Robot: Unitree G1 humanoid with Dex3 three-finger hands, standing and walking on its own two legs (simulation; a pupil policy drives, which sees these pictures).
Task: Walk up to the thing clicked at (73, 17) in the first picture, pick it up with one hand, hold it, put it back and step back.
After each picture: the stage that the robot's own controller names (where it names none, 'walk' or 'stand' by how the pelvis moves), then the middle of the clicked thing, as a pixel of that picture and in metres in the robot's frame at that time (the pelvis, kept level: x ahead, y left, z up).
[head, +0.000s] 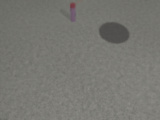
stand; (72, 12) +1.87 +0.12 -0.65
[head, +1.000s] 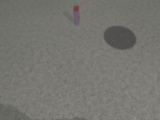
walk; (76, 15) +1.73 +0.19 -0.65
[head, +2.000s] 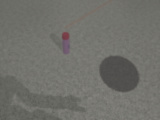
walk; (66, 43) +1.18 +0.20 -0.62
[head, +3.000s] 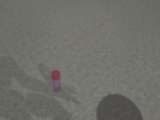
walk; (56, 82) +0.75 +0.19 -0.64
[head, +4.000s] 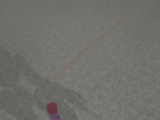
walk; (54, 114) +0.49 +0.21 -0.64
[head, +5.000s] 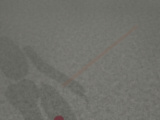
stand; out of the picture +0.41 +0.17 -0.65
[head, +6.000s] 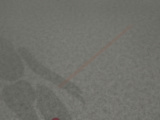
stand; out of the picture +0.39 +0.19 -0.66
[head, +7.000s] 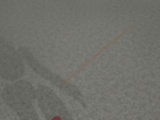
stand; out of the picture +0.40 +0.18 -0.66
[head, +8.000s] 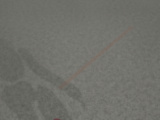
stand; out of the picture +0.39 +0.18 -0.66
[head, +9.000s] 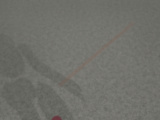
go down; out of the picture +0.39 +0.18 -0.66
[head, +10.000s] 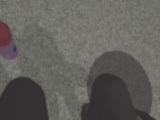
go down; (4, 44) +0.46 +0.26 -0.24
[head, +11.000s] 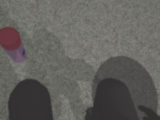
close in; (14, 48) +0.45 +0.26 -0.26
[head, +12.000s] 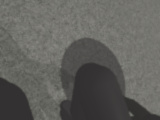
close in; out of the picture +0.43 +0.31 -0.16
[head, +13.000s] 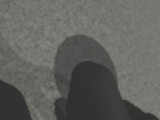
lift; out of the picture +0.42 +0.31 -0.15
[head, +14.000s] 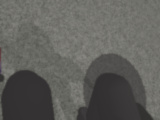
lift; out of the picture +0.32 +0.29 -0.09
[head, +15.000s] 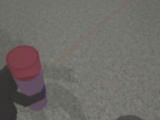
lift; (31, 84) +0.31 +0.16 +0.06
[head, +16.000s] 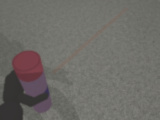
hold; (36, 86) +0.32 +0.16 +0.03
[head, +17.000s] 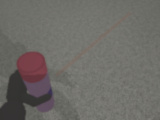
hold; (39, 86) +0.32 +0.15 +0.04
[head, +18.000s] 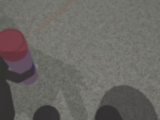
crouch; (21, 62) +0.40 +0.20 -0.03
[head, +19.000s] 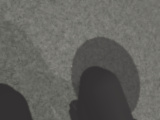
lower; out of the picture +0.45 +0.30 -0.12
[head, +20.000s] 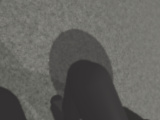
lower; out of the picture +0.44 +0.33 -0.16
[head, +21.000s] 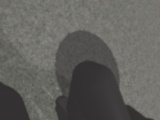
lower; out of the picture +0.42 +0.32 -0.16
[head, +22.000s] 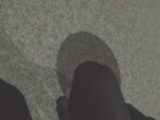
lower; out of the picture +0.41 +0.32 -0.16
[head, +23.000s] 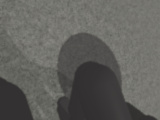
rest; out of the picture +0.40 +0.31 -0.16
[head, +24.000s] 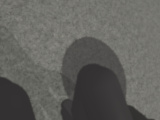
withdraw; out of the picture +0.42 +0.29 -0.16
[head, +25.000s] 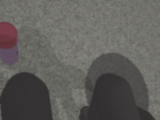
stand; (7, 47) +0.43 +0.26 -0.20
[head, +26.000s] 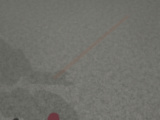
stand; out of the picture +0.39 +0.17 -0.58
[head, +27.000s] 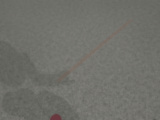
stand; out of the picture +0.40 +0.18 -0.60
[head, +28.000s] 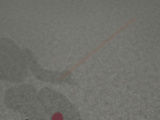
stand; out of the picture +0.40 +0.17 -0.60
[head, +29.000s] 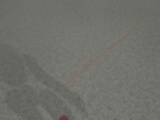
stand; out of the picture +0.43 +0.15 -0.65
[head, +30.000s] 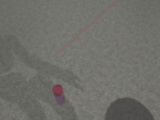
walk; (59, 95) +0.50 +0.17 -0.63
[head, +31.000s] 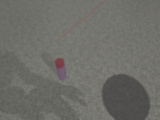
walk; (61, 69) +0.75 +0.19 -0.63
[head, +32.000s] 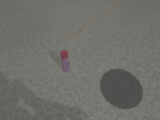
stand; (65, 61) +1.02 +0.23 -0.64
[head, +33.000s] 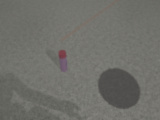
stand; (63, 61) +1.00 +0.20 -0.66
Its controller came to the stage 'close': yes
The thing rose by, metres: 0.67
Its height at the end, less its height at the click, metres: +0.00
